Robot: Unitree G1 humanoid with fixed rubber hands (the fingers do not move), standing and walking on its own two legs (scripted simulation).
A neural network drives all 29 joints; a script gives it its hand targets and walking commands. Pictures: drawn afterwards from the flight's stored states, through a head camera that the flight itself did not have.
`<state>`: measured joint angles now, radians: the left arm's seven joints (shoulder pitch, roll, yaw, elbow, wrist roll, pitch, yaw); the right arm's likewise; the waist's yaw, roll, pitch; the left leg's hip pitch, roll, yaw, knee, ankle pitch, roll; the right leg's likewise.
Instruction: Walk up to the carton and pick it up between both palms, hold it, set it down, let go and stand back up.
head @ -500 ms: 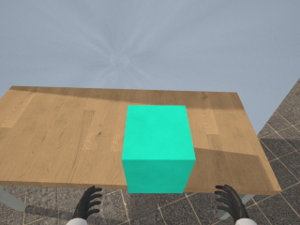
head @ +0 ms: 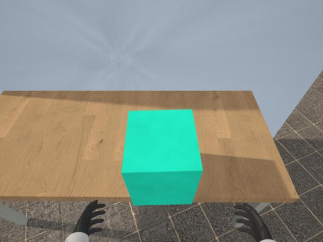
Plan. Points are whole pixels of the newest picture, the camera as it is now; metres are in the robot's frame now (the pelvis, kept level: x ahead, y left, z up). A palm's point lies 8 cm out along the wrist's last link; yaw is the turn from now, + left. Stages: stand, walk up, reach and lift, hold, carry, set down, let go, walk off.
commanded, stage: let go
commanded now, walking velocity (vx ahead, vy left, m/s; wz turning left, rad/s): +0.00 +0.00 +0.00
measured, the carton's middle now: (161, 159) +0.38 +0.02 -0.09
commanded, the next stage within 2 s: stand in 0.20 s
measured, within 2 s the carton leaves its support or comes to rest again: neither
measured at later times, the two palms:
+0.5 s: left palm out of the picture +0.07 +0.26 -0.11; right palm out of the picture +0.10 -0.24 -0.11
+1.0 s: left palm out of the picture -0.05 +0.27 -0.14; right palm out of the picture -0.02 -0.22 -0.13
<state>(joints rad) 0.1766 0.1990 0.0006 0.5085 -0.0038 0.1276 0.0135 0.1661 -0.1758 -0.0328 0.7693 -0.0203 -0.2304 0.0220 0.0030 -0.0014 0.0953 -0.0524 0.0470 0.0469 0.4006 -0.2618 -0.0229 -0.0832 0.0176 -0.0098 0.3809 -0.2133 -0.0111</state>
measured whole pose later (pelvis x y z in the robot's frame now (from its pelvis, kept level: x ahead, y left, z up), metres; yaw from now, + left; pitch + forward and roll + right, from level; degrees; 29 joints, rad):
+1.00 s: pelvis -0.06 +0.03 -0.01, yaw +1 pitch -4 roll +0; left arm 0.41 0.23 -0.02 0.85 0.02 -0.01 0.01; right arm 0.37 -0.25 0.02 0.84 -0.01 -0.01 0.00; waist 0.01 0.00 0.00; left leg -0.24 -0.01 0.05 0.53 -0.23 0.03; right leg -0.26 -0.04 0.00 0.51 -0.18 0.03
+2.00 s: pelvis -0.02 +0.02 -0.01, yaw +0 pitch -1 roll +0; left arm 0.36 0.18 -0.01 0.93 0.01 -0.01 0.03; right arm 0.36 -0.20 0.00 0.93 0.00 -0.01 -0.03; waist 0.00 0.00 0.00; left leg -0.20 0.00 0.05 0.49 -0.27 0.02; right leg -0.24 -0.02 0.01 0.49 -0.23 0.02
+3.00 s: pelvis +0.00 +0.03 +0.00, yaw +1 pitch -2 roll +0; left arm 0.31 0.17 -0.02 1.07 0.00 0.00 0.05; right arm 0.33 -0.17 0.01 1.02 0.00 -0.02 -0.04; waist 0.00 -0.01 0.03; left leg -0.13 -0.02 0.05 0.42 -0.27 0.03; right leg -0.17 -0.04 0.01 0.43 -0.23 0.04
